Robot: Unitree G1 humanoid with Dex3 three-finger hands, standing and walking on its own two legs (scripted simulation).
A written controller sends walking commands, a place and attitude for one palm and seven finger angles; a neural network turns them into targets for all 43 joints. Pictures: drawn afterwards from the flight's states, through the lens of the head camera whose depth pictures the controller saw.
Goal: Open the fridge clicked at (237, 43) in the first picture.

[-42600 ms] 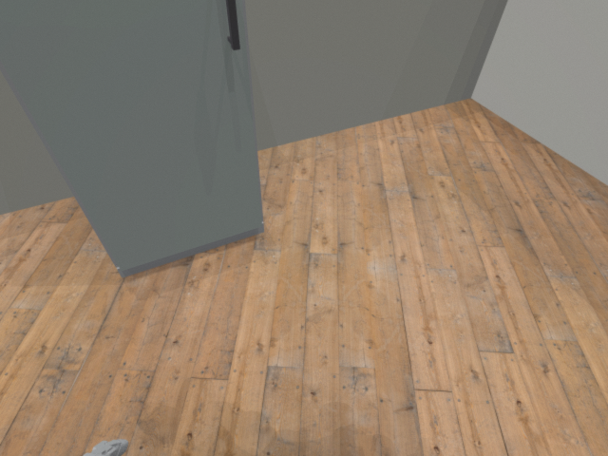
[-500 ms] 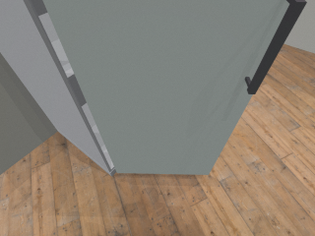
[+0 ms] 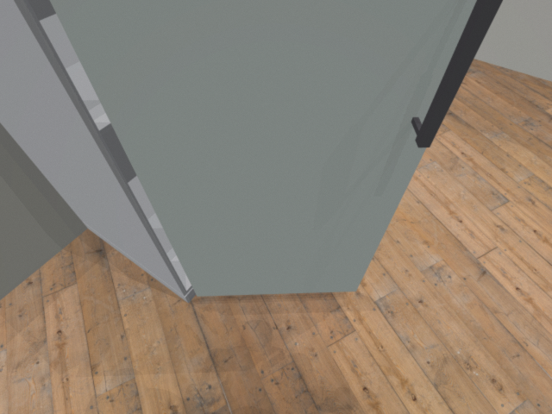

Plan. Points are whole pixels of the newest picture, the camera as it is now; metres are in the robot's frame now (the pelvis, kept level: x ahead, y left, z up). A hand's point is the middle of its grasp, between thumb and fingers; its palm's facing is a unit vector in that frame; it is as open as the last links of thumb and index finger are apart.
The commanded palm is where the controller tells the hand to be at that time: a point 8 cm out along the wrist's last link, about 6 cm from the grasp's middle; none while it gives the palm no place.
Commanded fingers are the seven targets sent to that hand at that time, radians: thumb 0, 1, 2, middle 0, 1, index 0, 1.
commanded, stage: come to a stop and stand still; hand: right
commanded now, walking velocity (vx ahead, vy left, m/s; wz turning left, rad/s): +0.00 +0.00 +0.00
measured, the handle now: (447, 70) +0.54 -0.21 +0.21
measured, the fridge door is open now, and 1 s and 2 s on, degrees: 54 54 54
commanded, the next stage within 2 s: look again from close up in 1.34 s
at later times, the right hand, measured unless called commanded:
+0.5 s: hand out of the picture +0.00 -0.19 -0.16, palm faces -0.03 +0.97 -0.23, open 7.4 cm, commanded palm none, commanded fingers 0.00 -0.90 -0.90 0.20 0.30 0.20 0.30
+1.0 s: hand out of the picture +0.02 -0.19 -0.17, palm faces -0.04 +0.98 -0.21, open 7.4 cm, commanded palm none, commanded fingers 0.00 -0.90 -0.90 0.20 0.30 0.20 0.30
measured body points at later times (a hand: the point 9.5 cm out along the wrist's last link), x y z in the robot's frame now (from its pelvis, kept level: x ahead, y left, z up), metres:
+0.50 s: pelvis -0.04 +0.00 +0.00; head -0.04 +0.01 +0.45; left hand -0.02 +0.23 -0.16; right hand +0.00 -0.24 -0.14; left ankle -0.03 +0.12 -0.74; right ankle -0.01 -0.12 -0.74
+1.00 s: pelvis -0.01 -0.01 +0.00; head +0.00 -0.01 +0.45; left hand +0.01 +0.23 -0.15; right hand +0.02 -0.24 -0.15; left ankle -0.03 +0.12 -0.74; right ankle -0.01 -0.12 -0.74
